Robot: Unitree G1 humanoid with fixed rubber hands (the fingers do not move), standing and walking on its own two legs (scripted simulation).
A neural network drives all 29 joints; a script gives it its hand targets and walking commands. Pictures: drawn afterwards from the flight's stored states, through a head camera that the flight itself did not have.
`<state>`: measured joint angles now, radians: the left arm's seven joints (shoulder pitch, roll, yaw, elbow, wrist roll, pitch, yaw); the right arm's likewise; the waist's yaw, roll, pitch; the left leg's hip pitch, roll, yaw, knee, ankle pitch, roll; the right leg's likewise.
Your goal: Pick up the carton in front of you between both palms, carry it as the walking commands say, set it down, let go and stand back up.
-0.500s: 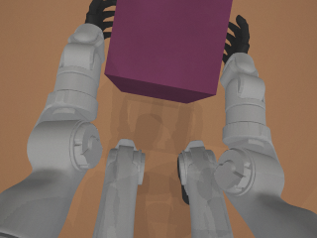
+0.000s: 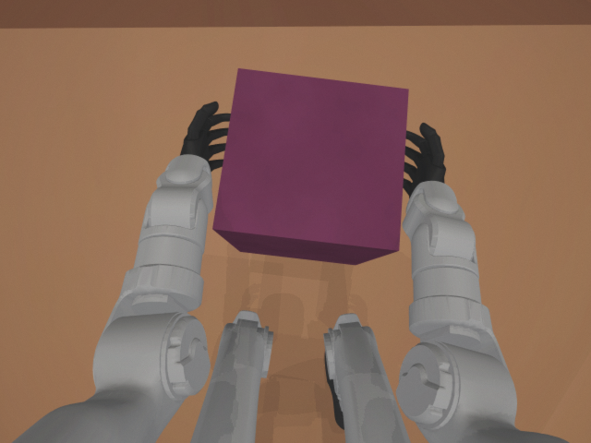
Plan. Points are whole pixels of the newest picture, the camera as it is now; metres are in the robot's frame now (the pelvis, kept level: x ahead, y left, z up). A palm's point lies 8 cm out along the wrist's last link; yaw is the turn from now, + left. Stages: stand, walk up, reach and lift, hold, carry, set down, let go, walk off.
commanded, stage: reach and lift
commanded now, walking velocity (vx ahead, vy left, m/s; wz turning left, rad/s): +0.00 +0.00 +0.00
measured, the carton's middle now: (308, 186) +0.48 +0.00 -0.12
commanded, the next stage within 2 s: hold in 1.98 s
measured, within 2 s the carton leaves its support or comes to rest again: neither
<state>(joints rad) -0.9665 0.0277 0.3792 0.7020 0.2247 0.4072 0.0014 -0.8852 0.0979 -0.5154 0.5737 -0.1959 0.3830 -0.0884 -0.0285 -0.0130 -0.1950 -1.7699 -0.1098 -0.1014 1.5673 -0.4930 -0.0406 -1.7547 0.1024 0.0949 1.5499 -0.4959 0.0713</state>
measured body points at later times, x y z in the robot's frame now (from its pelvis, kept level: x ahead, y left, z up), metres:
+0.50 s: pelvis +0.04 -0.01 +0.13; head +0.16 +0.00 +0.57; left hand +0.43 +0.15 +0.10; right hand +0.42 -0.16 +0.10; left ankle +0.09 +0.12 -0.52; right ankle +0.09 -0.14 -0.52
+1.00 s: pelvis +0.08 -0.01 +0.22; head +0.05 -0.01 +0.67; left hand +0.38 +0.14 +0.23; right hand +0.38 -0.16 +0.23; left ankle +0.09 +0.12 -0.52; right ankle +0.09 -0.14 -0.52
